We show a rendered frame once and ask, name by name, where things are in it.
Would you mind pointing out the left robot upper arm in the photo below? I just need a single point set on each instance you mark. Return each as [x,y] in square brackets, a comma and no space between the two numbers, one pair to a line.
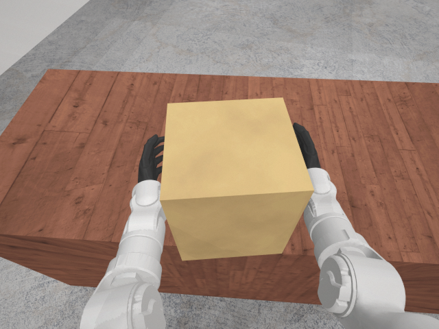
[132,306]

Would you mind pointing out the carton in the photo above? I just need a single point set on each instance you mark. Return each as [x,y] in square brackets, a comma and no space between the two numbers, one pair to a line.
[234,181]

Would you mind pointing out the robot left hand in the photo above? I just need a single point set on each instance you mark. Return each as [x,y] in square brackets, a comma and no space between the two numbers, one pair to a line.
[148,162]

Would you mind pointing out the robot left forearm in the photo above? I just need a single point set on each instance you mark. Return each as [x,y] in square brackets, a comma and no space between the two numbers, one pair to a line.
[141,245]

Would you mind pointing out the robot right forearm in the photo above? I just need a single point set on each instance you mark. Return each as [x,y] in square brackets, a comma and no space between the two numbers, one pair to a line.
[328,226]

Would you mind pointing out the pedestal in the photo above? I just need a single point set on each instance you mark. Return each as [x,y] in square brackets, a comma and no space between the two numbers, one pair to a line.
[69,160]

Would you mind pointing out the right robot upper arm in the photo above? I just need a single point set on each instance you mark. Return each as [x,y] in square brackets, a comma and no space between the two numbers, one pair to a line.
[367,293]

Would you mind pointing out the robot right hand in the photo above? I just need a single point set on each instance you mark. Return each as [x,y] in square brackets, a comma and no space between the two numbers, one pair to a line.
[307,146]

